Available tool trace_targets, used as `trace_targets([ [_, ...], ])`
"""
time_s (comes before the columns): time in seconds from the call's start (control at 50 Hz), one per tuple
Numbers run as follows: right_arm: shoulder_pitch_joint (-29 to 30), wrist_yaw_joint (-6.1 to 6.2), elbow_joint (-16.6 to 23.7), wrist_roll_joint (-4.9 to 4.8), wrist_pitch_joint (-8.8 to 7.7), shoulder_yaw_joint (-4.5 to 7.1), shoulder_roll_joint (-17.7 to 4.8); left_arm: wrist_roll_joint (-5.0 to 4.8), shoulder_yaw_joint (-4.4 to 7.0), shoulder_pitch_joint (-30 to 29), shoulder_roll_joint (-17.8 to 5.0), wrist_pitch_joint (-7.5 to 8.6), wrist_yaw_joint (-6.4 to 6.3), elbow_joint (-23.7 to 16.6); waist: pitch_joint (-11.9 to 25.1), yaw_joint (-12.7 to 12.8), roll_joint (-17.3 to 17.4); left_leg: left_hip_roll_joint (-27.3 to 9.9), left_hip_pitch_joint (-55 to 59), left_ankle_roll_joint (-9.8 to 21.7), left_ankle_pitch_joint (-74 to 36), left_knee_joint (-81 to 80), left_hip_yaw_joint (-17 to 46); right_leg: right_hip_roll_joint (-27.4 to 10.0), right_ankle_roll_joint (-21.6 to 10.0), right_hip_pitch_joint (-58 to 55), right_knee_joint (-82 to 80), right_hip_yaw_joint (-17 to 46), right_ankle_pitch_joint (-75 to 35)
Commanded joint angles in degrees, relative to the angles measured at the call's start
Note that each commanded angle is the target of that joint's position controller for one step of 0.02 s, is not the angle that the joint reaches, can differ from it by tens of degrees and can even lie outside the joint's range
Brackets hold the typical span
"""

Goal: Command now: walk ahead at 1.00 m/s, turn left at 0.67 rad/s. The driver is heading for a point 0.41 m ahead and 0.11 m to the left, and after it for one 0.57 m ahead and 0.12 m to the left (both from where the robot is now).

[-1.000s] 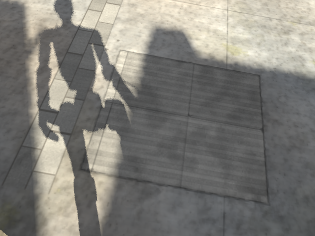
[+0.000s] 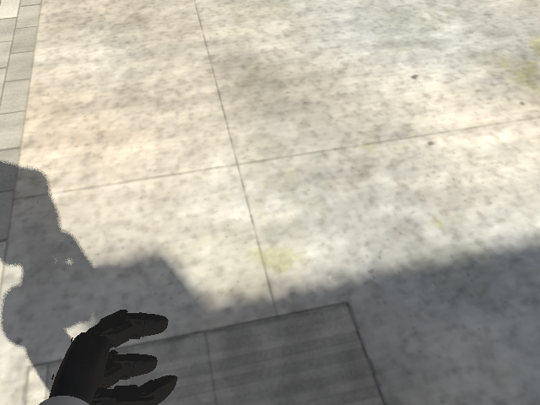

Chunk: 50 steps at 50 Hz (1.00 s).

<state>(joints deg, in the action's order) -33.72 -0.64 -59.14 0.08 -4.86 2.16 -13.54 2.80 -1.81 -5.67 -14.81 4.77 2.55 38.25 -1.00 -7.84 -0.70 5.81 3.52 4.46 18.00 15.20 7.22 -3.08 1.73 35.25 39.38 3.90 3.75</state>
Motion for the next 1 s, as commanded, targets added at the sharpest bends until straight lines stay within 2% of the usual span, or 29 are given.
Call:
trace_targets([
  [0.02,8.3,0.02,6.6,-1.18,-0.5,2.43,-11.7,-1.35,0.85,-1.7,-4.2,0.27,-0.85,-2.9,-5.1,5.7,3.2,-10.4,-19.3,6.6,-30.8,-7.6,9.5,3.2,0.5,-18.0,-6.5,-3.9,-7.3],
  [0.06,7.3,-0.4,6.6,-0.99,-0.43,3.05,-13.4,-1.28,2.1,2.6,-7.8,0.26,-1.6,-1.6,1.3,6.7,3.4,-10.4,-13.0,5.0,-41.4,1.7,10.1,5.7,-0.2,-25.6,-10.1,-5.0,-3.8],
  [0.08,7.8,-0.22,6.3,-1.06,-0.61,3.42,-13.9,-1.18,2.98,11.1,-8.9,0.61,-2.09,0.5,5.8,11.4,1.6,-9.0,-13.5,3.7,-46.1,12.5,9.0,6.0,-1.3,-34.8,-11.4,-4.5,-0.4],
  [0.1,9.8,-0.58,6.8,-0.34,-0.71,4.17,-15.6,-0.72,4.29,21.7,-11.8,0.93,-3.11,2.8,11.1,17.1,2.2,-6.8,-19.7,3.1,-40.5,27.3,8.8,1.7,-2.6,-46.8,-8.9,-2.1,5.4],
  [0.12,10.5,-0.27,9.1,0.08,-1.03,2.72,-8.4,0.87,6.04,33.5,-17.0,1.2,-4.34,4.9,18.5,19.6,-7.2,-3.4,-28.4,3.1,-12.1,46.7,5.3,-13.5,-4.2,-57.6,-11.5,13.4,27.1],
  [0.14,4.7,-0.17,11.9,-2.48,-0.66,1.34,-3.5,1.06,6.18,28.6,-18.7,0.04,-4.2,3.5,22.5,12.9,-24.1,0.2,-43.0,1.8,10.3,60.1,0.0,-25.2,-8.2,-60.8,-24.2,42.5,43.6],
  [0.16,9.1,0.38,10.9,-0.06,0.86,1.82,-7.7,0.36,5.93,23.2,-13.9,-0.24,-3.76,3.0,12.2,11.9,-11.9,-5.6,-47.6,2.4,4.3,62.9,-0.9,-22.3,-8.9,-50.6,-25.1,38.9,42.6],
  [0.18,13.1,-0.15,11.8,0.83,1.4,2.38,-8.2,-0.13,4.94,20.5,-9.7,0.36,-3.19,3.3,7.4,11.2,-5.6,-7.7,-46.9,2.7,0.8,60.3,-1.4,-19.8,-9.0,-43.4,-24.7,29.5,34.3],
  [0.2,15.1,-0.65,12.8,0.49,1.68,1.98,-6.5,0.32,4.89,20.0,-8.4,0.8,-2.78,4.6,4.4,10.2,-2.8,-9.5,-45.8,2.2,-0.9,58.7,-1.8,-17.4,-9.4,-39.1,-26.5,22.1,24.9],
  [0.26,17.8,-2.36,15.0,1.53,3.98,1.62,-4.3,-0.71,4.19,22.8,-5.4,2.36,-2.6,8.2,0.5,7.7,-6.1,-12.2,-46.2,0.5,-2.3,57.6,-3.5,-14.4,-7.5,-34.1,-27.9,8.4,9.8],
  [0.28,18.2,-3.21,15.2,1.79,4.62,1.58,-3.9,-1.37,3.85,22.8,-3.6,2.69,-2.18,8.3,0.8,6.7,-5.1,-12.3,-47.5,0.2,-3.5,57.8,-3.4,-14.1,-7.2,-33.5,-27.4,4.5,3.9],
  [0.32,25.2,-4.17,19.0,1.92,5.06,1.09,-4.1,-1.79,3.84,24.0,-3.9,2.76,-2.17,9.4,-1.4,7.1,-4.3,-12.6,-49.9,0.3,-8.7,55.8,-5.5,-13.0,-5.6,-32.2,-28.3,-3.5,-5.8],
  [0.4,34.9,-5.53,24.1,1.34,4.68,-0.47,-5.0,-1.25,4.79,22.9,-7.9,3.5,-2.59,9.9,-6.3,6.8,-1.9,-10.9,-42.9,2.0,-19.4,36.6,-12.3,-9.2,-4.1,-28.8,-34.7,-15.5,-12.7],
  [0.44,36.4,-5.66,24.4,1.97,4.32,-0.92,-5.3,-1.29,4.93,25.2,-9.7,3.32,-2.93,10.6,-7.5,6.6,-0.7,-7.0,-36.5,3.9,-19.8,28.5,-16.6,-8.7,-3.6,-31.0,-31.4,-19.1,-34.5],
  [0.48,28.8,-5.03,21.7,3.07,3.5,-0.61,-6.8,-1.71,5.51,27.4,-13.1,2.35,-3.73,10.7,-2.5,3.0,-2.7,-1.1,-25.5,4.8,-17.3,24.2,-18.2,-9.6,-3.3,-34.3,-18.4,-18.6,-57.9],
  [0.5,19.4,-4.51,18.6,3.35,2.96,0.11,-8.3,-1.91,5.85,26.5,-14.8,1.48,-4.0,10.3,2.3,-1.2,-3.7,0.6,-14.8,5.9,-17.1,22.0,-16.1,-10.5,-3.8,-32.6,-6.5,-17.7,-60.2],
  [0.52,8.4,-3.51,14.5,3.64,2.55,1.16,-10.2,-2.12,5.57,25.3,-14.3,1.09,-3.96,9.6,7.8,-5.3,-3.5,0.0,-2.1,7.9,-22.7,18.0,-12.0,-10.3,-3.6,-28.5,7.9,-17.0,-52.2],
  [0.54,7.4,-1.98,12.7,3.69,2.57,2.27,-13.4,-1.84,5.13,27.5,-11.1,0.92,-3.14,9.8,9.0,-2.8,2.4,-6.0,7.2,8.4,-29.4,16.5,-5.7,-3.0,-2.2,-18.2,26.9,-17.2,-5.6],
  [0.56,15.9,-0.85,19.8,-0.65,2.58,3.78,-22.8,-1.6,3.72,37.3,-7.6,2.54,-3.02,6.5,20.2,6.2,19.0,-23.5,26.5,17.2,-63.5,23.6,21.7,3.2,0.9,0.3,50.2,-7.5,34.0],
  [0.58,15.2,-0.89,21.2,-0.23,3.0,3.97,-20.3,-4.4,4.58,33.1,-13.6,3.59,-2.81,5.2,34.1,1.1,8.4,-28.6,28.6,22.3,-50.8,13.7,30.8,3.0,0.8,2.7,54.2,3.4,31.6],
  [0.6,18.1,-1.28,21.0,-0.18,2.41,3.6,-18.2,-6.1,4.97,27.8,-14.1,3.55,-3.33,4.2,25.4,2.2,-0.4,-26.3,18.1,20.2,-44.7,9.3,26.3,0.6,0.7,2.3,48.9,3.3,26.7],
  [0.62,22.3,-1.56,20.5,-1.36,1.55,3.21,-15.9,-5.6,4.84,25.5,-12.1,2.98,-4.29,3.8,13.7,5.5,-5.2,-23.4,5.5,17.2,-42.7,6.9,20.6,-1.6,1.4,3.1,43.4,1.1,24.0],
  [0.66,26.7,-1.4,21.0,-0.64,0.38,2.21,-12.3,-4.32,5.58,27.1,-11.8,0.68,-5.36,5.5,5.8,9.4,-6.0,-20.0,-11.6,14.1,-48.2,4.4,12.4,-4.5,2.2,-3.4,38.9,0.7,21.0],
  [0.68,27.1,-1.45,20.6,-0.2,0.17,2.14,-11.7,-3.91,5.67,28.4,-10.3,-0.35,-5.41,5.3,5.6,10.8,-3.7,-18.6,-16.1,13.2,-49.5,3.2,9.3,-5.2,2.5,-6.4,35.9,0.8,19.9],
  [0.74,25.8,-0.81,18.5,-0.29,-0.1,1.89,-10.0,-3.04,5.53,25.5,-6.5,-1.29,-5.65,4.0,5.4,10.5,0.3,-14.4,-19.5,11.2,-57.2,2.4,1.5,-4.1,2.9,-7.3,25.6,-1.3,14.3],
  [0.82,25.6,1.06,17.3,-0.58,1.97,1.6,-8.8,-2.51,5.32,20.1,-4.7,-1.1,-4.97,2.6,6.9,8.8,2.9,-10.7,-14.7,6.5,-54.4,3.5,-3.7,-2.1,2.6,-5.7,11.1,-2.7,0.2],
  [0.92,22.3,1.98,14.5,0.02,3.78,1.35,-8.8,-2.79,5.04,12.5,-5.2,-0.34,-3.1,0.5,5.4,5.2,4.7,-13.2,-9.1,5.5,-46.6,5.6,-1.0,-0.6,1.4,-6.6,-2.5,-2.2,-5.4],
  [0.98,22.8,1.62,13.3,-0.13,3.94,1.03,-8.4,-2.1,5.46,12.8,-6.5,0.27,-2.43,0.2,4.5,6.6,4.7,-15.0,-7.3,5.9,-46.0,11.2,2.2,0.6,-1.4,-9.1,-8.5,-2.4,-0.4],
  [1.0,23.2,1.54,13.0,-0.5,3.88,0.82,-8.1,-1.64,5.62,15.2,-6.8,0.58,-2.37,1.0,5.1,8.5,3.9,-13.7,-8.3,4.5,-43.9,14.3,2.0,0.9,-2.9,-14.2,-14.4,-2.7,-7.1],
])
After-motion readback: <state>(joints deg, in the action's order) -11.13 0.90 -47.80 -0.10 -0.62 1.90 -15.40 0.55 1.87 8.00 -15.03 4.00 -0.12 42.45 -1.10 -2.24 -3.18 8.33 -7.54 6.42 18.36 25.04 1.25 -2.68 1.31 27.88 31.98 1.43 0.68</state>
